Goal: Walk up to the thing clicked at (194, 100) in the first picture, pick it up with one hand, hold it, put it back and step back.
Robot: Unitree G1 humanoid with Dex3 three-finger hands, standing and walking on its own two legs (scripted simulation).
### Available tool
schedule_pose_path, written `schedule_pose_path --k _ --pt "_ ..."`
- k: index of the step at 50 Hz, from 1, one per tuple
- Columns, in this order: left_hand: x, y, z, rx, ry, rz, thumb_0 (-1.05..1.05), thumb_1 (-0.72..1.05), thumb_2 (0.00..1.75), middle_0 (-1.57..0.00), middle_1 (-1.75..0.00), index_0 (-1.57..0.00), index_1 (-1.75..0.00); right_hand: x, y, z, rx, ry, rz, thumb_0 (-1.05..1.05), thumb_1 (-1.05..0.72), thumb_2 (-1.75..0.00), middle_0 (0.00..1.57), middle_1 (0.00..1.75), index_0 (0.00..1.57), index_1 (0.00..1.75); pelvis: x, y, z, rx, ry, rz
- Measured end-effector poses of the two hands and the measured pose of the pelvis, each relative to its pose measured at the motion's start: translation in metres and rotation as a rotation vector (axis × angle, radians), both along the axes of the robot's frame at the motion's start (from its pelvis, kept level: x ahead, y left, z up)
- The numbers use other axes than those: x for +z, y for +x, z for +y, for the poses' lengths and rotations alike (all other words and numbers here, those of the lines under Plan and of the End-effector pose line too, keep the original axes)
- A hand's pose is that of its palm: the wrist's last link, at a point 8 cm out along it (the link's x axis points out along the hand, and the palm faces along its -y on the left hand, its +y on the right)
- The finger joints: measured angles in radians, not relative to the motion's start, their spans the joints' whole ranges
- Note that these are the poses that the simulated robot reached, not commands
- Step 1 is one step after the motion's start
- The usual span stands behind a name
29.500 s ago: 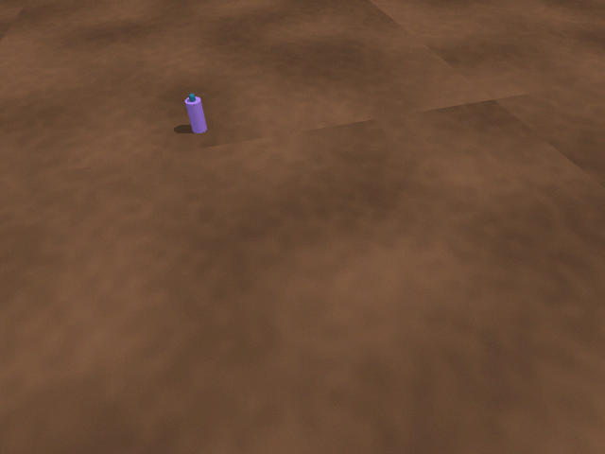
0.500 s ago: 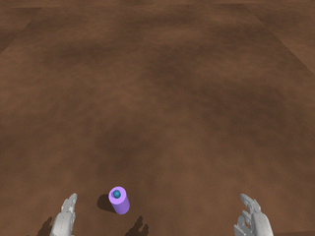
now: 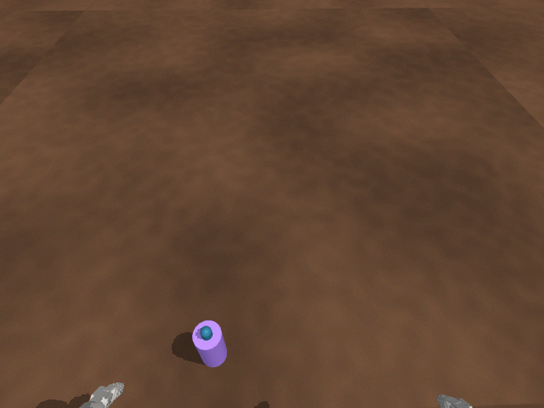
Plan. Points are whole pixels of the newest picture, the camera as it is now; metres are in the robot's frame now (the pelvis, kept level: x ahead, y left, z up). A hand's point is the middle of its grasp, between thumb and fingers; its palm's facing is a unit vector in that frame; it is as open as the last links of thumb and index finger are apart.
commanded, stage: stand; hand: left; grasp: from the side
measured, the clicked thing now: (210, 342) +0.41 +0.21 -0.63
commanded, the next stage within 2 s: step back in 1.90 s
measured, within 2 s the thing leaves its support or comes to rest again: neither
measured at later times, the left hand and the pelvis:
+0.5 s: hand out of the picture +0.05 +0.25 -0.13, palm faces +0.00 -0.94 -0.34, open 7.4 cm; pelvis +0.00 +0.01 +0.03, yaw +0 degrees
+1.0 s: hand out of the picture +0.06 +0.24 -0.12, palm faces -0.02 -0.94 -0.34, open 7.4 cm; pelvis +0.00 +0.00 +0.04, yaw +0 degrees
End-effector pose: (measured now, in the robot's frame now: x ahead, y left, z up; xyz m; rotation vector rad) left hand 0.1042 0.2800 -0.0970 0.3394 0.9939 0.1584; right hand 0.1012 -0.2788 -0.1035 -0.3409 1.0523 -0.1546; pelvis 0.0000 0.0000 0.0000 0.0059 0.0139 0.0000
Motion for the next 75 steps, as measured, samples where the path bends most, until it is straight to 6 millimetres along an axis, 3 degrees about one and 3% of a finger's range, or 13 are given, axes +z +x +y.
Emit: schedule_pose_path --k 5,13,21,32,45,75 --pt "-0.002 -0.023 0.009 0.045 0.004 0.082 0.01 0.88 0.90 -0.20 -0.30 -0.20 -0.30 0.003 -0.019 -0.005 -0.037 -0.007 0.065 0.01 -0.91 -0.90 0.21 0.30 0.20 0.30 0.009 0.002 0.003 -0.001 -0.002 -0.023" --pt "0.002 -0.046 0.010 0.078 -0.008 0.175 0.01 0.90 0.90 -0.20 -0.30 -0.20 -0.30 0.004 -0.037 0.005 -0.059 0.027 0.135 0.01 -0.91 -0.90 0.20 0.30 0.20 0.30 0.022 0.000 0.005 -0.002 -0.003 -0.051" --pt "0.006 -0.055 0.011 0.094 -0.011 0.212 0.01 0.90 0.90 -0.21 -0.30 -0.20 -0.30 0.005 -0.045 0.011 -0.066 0.048 0.166 0.01 -0.91 -0.89 0.21 0.30 0.20 0.30 0.030 -0.003 0.006 -0.001 -0.002 -0.070" --pt "0.011 -0.059 0.015 0.106 -0.002 0.235 0.01 0.90 0.90 -0.20 -0.30 -0.20 -0.30 0.009 -0.050 0.001 -0.078 0.035 0.183 0.01 -0.91 -0.89 0.21 0.30 0.20 0.30 0.035 -0.006 0.005 0.000 0.001 -0.074" --pt "0.011 -0.058 0.010 0.103 -0.003 0.261 0.01 0.90 0.90 -0.20 -0.30 -0.20 -0.30 0.011 -0.052 -0.009 -0.088 0.028 0.207 0.01 -0.91 -0.89 0.21 0.30 0.20 0.30 0.036 -0.004 0.000 -0.002 -0.001 -0.066" --pt "0.016 -0.024 0.009 0.078 -0.003 0.211 0.01 0.90 0.90 -0.20 -0.30 -0.20 -0.30 0.015 -0.037 -0.015 -0.096 0.021 0.178 0.01 -0.91 -0.89 0.21 0.30 0.20 0.30 0.038 0.006 -0.002 -0.016 -0.002 -0.060"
